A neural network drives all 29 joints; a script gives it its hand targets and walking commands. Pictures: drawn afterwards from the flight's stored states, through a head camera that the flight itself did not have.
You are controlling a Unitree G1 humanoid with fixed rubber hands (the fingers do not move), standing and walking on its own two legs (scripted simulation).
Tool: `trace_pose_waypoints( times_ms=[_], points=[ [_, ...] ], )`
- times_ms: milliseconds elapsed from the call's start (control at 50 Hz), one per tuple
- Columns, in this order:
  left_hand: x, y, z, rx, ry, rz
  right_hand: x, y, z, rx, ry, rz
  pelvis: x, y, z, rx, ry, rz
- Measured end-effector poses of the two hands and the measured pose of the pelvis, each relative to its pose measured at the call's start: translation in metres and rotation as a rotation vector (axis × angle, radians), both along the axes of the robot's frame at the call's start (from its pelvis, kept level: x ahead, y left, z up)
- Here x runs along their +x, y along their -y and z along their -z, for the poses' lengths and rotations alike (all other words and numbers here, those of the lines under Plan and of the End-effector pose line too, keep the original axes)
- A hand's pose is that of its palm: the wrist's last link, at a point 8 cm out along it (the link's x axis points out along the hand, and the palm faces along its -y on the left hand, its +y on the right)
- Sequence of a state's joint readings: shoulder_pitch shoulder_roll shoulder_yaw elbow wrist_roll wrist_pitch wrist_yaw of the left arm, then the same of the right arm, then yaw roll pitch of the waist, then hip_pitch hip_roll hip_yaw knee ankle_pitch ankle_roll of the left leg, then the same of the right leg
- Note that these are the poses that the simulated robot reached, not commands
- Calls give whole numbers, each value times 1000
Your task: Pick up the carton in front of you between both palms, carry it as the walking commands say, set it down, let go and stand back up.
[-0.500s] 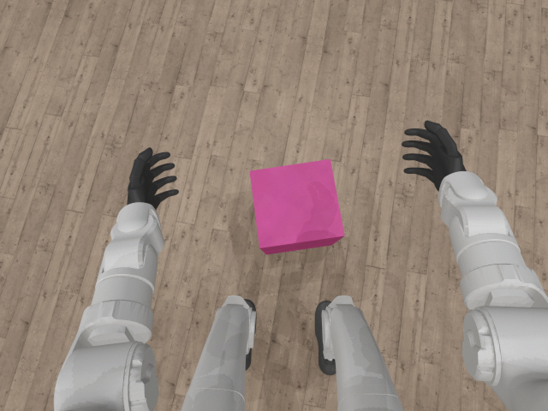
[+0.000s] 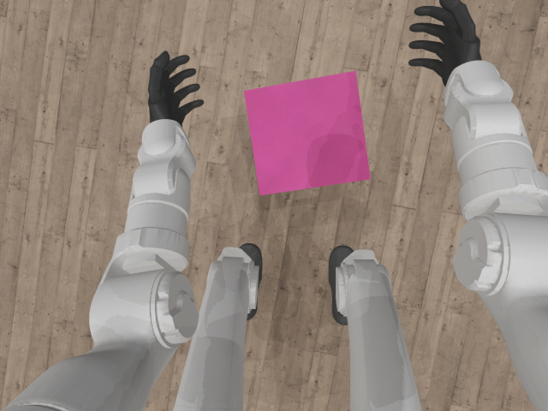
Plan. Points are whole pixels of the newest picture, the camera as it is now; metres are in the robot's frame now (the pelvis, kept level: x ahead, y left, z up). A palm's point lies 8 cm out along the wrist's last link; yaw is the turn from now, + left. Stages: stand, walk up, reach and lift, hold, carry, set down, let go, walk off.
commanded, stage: reach and lift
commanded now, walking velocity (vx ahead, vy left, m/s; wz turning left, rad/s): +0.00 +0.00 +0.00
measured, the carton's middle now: (306, 143) +0.47 -0.02 -0.46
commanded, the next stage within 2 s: none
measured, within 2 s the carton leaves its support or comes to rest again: leaves its support in 1.44 s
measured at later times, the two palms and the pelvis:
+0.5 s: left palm (209, 145) +0.45 +0.17 -0.34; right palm (408, 119) +0.49 -0.21 -0.34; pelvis -0.05 +0.02 -0.18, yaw +1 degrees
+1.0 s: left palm (218, 140) +0.47 +0.16 -0.38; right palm (391, 126) +0.48 -0.19 -0.39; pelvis -0.05 +0.01 -0.21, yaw +2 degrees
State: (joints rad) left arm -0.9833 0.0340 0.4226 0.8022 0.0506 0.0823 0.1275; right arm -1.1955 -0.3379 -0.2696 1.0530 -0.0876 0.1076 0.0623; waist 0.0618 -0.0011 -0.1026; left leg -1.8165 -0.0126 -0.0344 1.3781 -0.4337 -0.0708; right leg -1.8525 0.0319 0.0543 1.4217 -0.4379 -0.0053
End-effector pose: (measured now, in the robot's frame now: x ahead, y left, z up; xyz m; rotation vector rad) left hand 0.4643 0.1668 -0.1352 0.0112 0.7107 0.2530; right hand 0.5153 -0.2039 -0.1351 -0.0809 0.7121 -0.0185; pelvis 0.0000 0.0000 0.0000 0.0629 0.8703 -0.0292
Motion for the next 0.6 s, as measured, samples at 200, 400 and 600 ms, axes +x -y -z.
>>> trace_pose_waypoints(
  times_ms=[200,400,600],
  points=[
    [-24,-24,111,8,-16,2,-28,-8,117,-37,-3,-3,-6,-7,84,3,-34,-12],
    [-19,-17,181,-27,-14,20,-28,-4,179,-30,8,33,-36,-16,155,-8,83,-35],
    [-8,-5,235,-7,-61,63,-22,-3,234,-18,-11,51,-55,-16,199,-3,169,-35]
  ],
)
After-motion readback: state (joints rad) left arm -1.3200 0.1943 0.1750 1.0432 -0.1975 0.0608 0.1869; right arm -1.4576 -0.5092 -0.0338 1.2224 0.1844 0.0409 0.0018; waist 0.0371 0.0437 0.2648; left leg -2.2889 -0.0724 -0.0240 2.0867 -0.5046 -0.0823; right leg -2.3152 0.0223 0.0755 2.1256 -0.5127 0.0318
